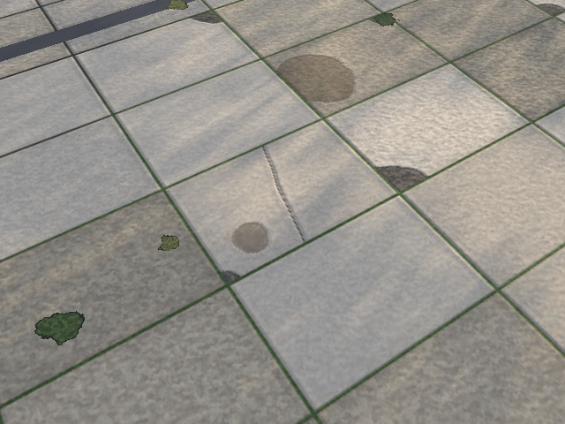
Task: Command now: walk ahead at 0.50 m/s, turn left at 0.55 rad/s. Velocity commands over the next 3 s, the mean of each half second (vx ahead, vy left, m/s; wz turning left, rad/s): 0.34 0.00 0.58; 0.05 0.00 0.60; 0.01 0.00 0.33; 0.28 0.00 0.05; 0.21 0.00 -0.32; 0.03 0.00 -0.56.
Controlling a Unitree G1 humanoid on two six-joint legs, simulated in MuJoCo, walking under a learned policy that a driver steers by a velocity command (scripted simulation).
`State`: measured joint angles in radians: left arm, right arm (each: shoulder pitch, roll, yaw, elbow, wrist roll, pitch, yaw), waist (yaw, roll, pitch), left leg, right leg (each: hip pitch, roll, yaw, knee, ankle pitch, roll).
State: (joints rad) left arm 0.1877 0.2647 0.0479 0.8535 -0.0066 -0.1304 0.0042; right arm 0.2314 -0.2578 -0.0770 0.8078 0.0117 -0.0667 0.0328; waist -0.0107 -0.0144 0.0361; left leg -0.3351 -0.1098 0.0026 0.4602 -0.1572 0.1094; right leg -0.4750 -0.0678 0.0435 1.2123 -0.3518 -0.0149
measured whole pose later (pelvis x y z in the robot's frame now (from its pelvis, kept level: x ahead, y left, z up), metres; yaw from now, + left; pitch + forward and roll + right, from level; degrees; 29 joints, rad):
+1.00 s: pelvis +0.25 +0.01 +0.01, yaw +35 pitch +3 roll -3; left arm 0.09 0.33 0.09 0.75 0.01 0.01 0.03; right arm 0.21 -0.29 -0.07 0.59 0.00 0.02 -0.02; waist 0.00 -0.04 0.04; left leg -0.32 -0.03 -0.08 0.48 -0.20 0.05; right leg -0.58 0.00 0.01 1.08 -0.37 0.06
